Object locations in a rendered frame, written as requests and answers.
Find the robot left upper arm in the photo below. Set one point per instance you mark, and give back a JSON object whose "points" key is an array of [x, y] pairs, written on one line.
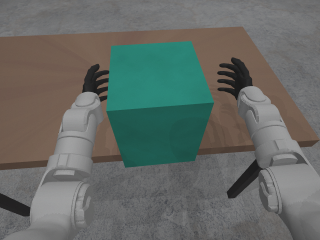
{"points": [[60, 210]]}

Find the table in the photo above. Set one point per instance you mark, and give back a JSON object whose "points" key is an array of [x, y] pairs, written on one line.
{"points": [[42, 75]]}

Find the carton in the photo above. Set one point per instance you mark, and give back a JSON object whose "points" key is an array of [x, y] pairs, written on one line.
{"points": [[158, 102]]}

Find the robot left hand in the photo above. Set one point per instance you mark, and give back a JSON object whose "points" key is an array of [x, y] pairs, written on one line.
{"points": [[90, 83]]}

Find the robot left forearm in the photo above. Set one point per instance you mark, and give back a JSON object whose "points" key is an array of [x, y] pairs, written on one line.
{"points": [[72, 158]]}

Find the robot right hand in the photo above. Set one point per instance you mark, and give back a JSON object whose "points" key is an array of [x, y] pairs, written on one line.
{"points": [[241, 76]]}

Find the robot right upper arm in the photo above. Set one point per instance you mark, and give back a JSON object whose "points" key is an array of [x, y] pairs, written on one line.
{"points": [[293, 192]]}

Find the robot right forearm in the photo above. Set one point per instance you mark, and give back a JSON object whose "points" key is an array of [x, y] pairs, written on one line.
{"points": [[268, 132]]}

